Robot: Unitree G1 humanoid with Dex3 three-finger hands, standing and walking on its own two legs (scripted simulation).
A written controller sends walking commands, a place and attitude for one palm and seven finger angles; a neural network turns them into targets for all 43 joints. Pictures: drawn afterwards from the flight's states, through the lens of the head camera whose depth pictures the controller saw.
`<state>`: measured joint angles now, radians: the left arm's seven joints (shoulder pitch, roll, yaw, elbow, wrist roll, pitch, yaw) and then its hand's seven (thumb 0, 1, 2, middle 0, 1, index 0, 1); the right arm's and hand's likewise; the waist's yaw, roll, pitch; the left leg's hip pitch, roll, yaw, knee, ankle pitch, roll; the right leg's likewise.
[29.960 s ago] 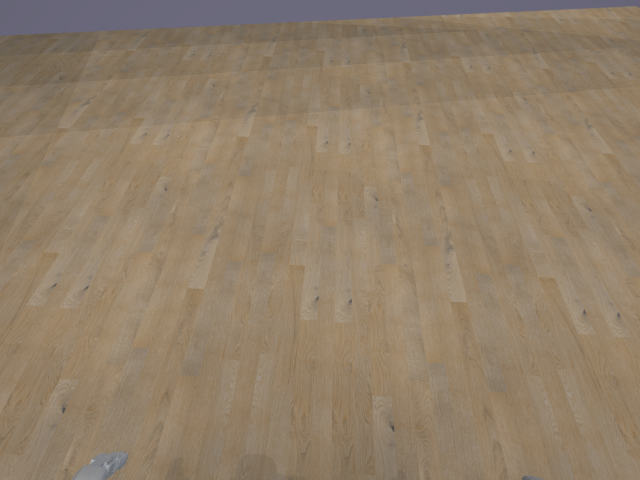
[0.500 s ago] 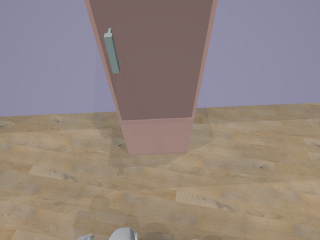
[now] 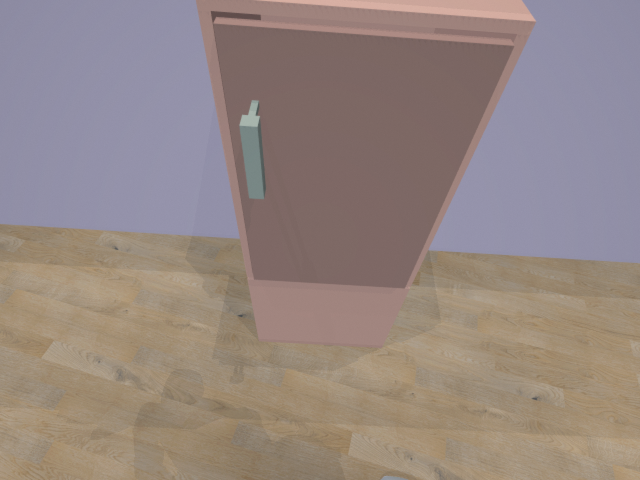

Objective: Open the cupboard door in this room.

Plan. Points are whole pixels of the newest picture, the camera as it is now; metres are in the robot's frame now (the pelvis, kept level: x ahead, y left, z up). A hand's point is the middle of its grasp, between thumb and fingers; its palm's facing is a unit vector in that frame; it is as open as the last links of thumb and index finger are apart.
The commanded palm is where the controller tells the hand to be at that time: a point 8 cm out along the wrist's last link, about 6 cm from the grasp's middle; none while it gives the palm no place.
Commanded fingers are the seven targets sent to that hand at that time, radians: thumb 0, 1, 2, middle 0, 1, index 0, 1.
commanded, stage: come to a stop and stand still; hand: left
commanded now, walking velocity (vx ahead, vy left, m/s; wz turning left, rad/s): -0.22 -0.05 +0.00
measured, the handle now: (256, 151) +0.54 +0.15 +0.08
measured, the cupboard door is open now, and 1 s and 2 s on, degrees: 0 0 0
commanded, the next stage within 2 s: look again from close up in 1.08 s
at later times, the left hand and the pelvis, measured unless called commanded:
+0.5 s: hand out of the picture +0.05 +0.13 -0.15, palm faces +0.07 -0.95 -0.29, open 7.3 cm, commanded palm none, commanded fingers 0.00 0.90 0.90 -0.20 -0.30 -0.20 -0.30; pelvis -0.01 -0.07 +0.00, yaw +1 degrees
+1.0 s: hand out of the picture -0.05 +0.17 -0.18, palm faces +0.04 -0.98 -0.19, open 7.4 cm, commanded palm none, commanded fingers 0.00 0.90 0.90 -0.20 -0.30 -0.20 -0.30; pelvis -0.03 +0.00 +0.00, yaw +1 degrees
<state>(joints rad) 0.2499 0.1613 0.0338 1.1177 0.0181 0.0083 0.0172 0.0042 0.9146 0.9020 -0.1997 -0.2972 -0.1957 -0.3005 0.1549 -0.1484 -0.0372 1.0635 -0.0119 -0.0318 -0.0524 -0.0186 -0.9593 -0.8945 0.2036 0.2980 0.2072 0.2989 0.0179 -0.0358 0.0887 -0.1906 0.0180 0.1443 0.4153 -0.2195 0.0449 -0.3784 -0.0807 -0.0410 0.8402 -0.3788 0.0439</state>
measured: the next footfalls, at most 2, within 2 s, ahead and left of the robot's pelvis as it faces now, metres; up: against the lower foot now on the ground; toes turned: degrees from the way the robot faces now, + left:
right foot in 0.20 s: +0.07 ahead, -0.17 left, +0.00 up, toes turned -6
left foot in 0.70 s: +0.03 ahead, +0.07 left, +0.00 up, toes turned +3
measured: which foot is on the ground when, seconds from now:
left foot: down 0.00-0.20, up 0.22-0.68, down 0.70-1.00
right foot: up 0.00-0.18, down 0.20-0.70, up 0.72-0.92, down 0.94-1.00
